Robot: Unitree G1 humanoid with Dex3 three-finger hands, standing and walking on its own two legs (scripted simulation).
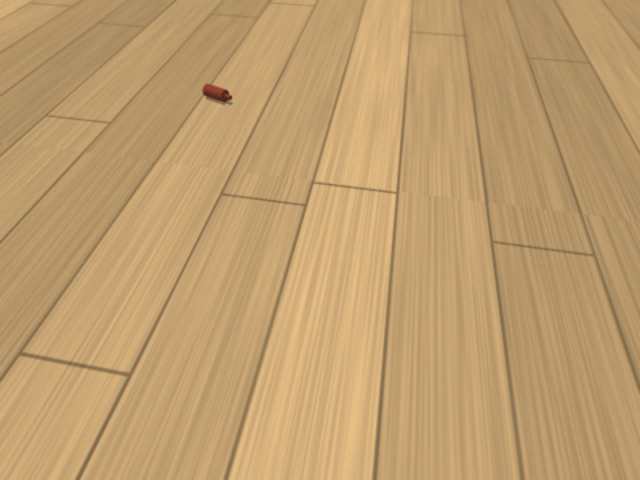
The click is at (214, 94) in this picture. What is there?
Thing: lying bottle
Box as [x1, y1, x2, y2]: [203, 84, 231, 101]
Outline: 203,87 203,93 207,96 222,101 231,98 227,90 209,84 205,84
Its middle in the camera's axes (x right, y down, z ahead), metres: -0.59 -0.85 +2.33
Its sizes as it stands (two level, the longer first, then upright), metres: 0.179 0.071 0.071
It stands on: the floor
